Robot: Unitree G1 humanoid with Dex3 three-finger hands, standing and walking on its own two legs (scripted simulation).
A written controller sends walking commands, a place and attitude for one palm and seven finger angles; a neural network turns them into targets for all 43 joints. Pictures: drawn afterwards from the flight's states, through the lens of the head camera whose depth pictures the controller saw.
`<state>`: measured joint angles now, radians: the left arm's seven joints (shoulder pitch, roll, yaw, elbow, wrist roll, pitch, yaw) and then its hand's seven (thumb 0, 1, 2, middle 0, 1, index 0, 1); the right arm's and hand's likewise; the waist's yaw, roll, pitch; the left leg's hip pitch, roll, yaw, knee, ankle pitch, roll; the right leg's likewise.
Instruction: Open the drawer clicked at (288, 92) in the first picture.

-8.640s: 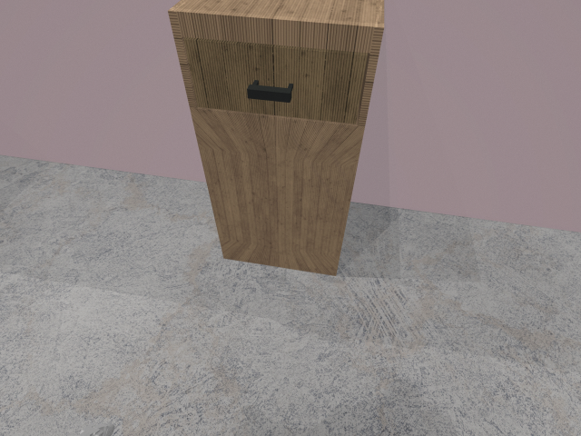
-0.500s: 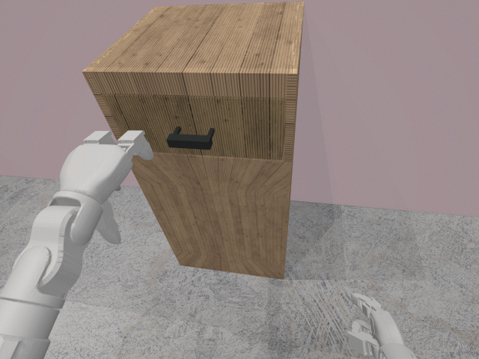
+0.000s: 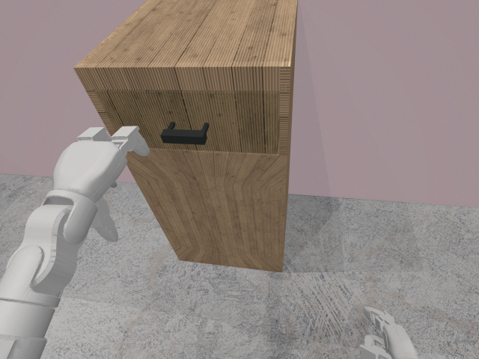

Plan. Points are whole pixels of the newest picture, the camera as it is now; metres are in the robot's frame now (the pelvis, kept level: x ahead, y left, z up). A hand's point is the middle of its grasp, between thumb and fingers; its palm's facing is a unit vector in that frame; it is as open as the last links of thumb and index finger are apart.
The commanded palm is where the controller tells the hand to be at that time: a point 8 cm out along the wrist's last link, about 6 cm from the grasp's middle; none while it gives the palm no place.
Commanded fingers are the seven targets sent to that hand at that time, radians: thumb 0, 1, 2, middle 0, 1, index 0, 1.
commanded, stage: move the hooked fingers above the handle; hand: left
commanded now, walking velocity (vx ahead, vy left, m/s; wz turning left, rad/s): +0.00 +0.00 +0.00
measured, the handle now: (186, 131) +0.58 +0.23 +0.04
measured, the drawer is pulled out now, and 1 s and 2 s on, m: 0.00 0.00 0.00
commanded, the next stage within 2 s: none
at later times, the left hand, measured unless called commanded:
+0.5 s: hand (140, 166) +0.37 +0.23 +0.13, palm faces +0.02 -0.03 -1.00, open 13.9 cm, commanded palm +0.36 +0.23 +0.19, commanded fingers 0.00 -0.50 0.30 -0.30 -1.20 -0.30 -1.20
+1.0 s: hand (166, 145) +0.45 +0.22 +0.11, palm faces -0.03 +0.00 -1.00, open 13.8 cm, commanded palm +0.44 +0.22 +0.17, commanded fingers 0.00 -0.50 0.30 -0.30 -1.20 -0.30 -1.20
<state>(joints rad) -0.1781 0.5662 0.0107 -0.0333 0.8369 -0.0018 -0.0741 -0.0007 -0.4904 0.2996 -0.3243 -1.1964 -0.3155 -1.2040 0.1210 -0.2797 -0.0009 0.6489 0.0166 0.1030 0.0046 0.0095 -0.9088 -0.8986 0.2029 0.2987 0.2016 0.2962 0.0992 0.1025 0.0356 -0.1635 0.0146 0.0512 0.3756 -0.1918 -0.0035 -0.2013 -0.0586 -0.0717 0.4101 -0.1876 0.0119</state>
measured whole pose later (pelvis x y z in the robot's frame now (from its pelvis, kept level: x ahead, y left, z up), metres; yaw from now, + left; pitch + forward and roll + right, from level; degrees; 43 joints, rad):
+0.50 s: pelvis +0.00 +0.00 +0.00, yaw +0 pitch +2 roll +1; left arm -0.42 0.55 -0.06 0.28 0.89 -0.07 -0.08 0.00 -0.49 0.30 -0.32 -1.20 -0.31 -1.20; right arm 0.17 -0.28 -0.01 0.66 0.02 0.12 -0.02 0.01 -0.91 -0.90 0.20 0.30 0.20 0.30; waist 0.06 0.08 0.01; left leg -0.23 0.02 0.05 0.40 -0.20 0.00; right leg -0.26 -0.06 -0.07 0.43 -0.19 0.01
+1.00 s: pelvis +0.02 +0.00 -0.01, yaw -1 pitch +6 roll +1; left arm -0.69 0.52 -0.11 0.64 0.96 -0.10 -0.01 0.00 -0.49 0.30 -0.32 -1.20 -0.31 -1.20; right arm 0.24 -0.27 -0.03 0.67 0.03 0.12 -0.03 0.01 -0.91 -0.90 0.20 0.30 0.20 0.30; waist 0.02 0.06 -0.03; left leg -0.32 0.02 0.06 0.46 -0.25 0.00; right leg -0.36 -0.06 -0.05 0.49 -0.23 0.01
